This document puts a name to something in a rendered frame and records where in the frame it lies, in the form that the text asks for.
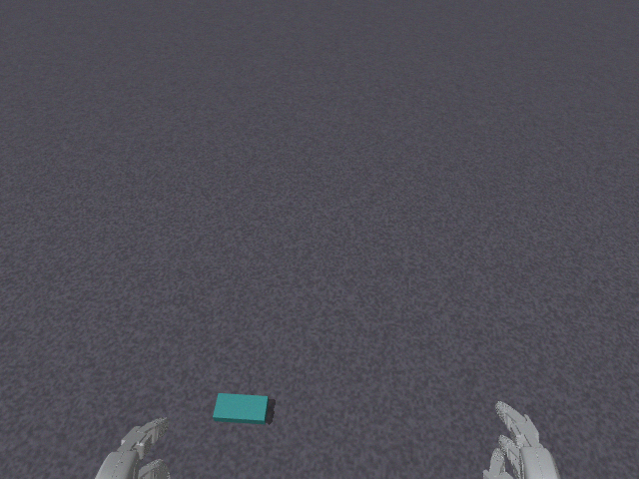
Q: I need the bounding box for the left robot hand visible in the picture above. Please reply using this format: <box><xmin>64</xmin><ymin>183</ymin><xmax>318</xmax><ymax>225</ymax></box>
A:
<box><xmin>95</xmin><ymin>417</ymin><xmax>171</xmax><ymax>479</ymax></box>

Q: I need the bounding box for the small box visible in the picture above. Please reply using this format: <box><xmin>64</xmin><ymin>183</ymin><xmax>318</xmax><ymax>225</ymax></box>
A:
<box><xmin>213</xmin><ymin>393</ymin><xmax>269</xmax><ymax>424</ymax></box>

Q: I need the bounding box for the right robot hand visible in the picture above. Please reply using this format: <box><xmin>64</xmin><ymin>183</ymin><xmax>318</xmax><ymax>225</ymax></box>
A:
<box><xmin>483</xmin><ymin>401</ymin><xmax>561</xmax><ymax>479</ymax></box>

